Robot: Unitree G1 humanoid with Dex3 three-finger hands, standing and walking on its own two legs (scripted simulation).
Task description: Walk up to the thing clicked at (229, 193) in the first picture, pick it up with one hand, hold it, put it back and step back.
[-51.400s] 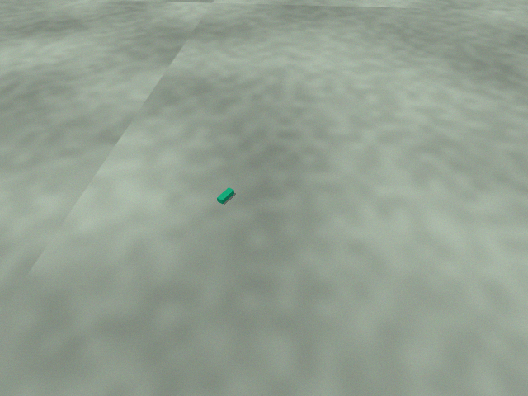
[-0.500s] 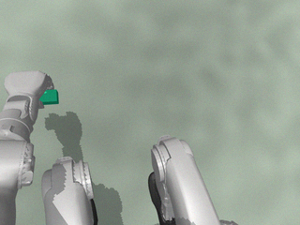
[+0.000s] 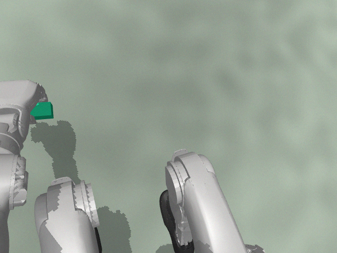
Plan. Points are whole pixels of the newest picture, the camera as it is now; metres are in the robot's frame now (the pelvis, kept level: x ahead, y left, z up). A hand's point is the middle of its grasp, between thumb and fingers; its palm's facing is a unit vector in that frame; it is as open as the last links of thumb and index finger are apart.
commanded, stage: lower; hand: left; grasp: from above
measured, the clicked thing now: (30, 111) +0.50 +0.24 -0.22
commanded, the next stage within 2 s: rest in 0.16 s
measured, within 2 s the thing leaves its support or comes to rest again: rests again in 1.04 s
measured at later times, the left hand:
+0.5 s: hand (36, 115) +0.49 +0.23 -0.23, palm faces -0.49 -0.04 -0.87, open 6.7 cm
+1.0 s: hand (39, 118) +0.49 +0.23 -0.26, palm faces -0.48 -0.06 -0.87, open 6.6 cm
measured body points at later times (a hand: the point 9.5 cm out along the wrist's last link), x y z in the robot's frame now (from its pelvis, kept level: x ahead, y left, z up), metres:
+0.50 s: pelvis +0.00 +0.00 -0.01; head +0.28 +0.08 +0.33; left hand +0.52 +0.23 -0.18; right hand +0.02 -0.25 -0.09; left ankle +0.07 +0.13 -0.29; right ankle +0.10 -0.13 -0.29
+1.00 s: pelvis +0.01 +0.01 -0.01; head +0.29 +0.09 +0.32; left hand +0.51 +0.23 -0.21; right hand +0.02 -0.25 -0.08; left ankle +0.07 +0.13 -0.29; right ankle +0.10 -0.13 -0.29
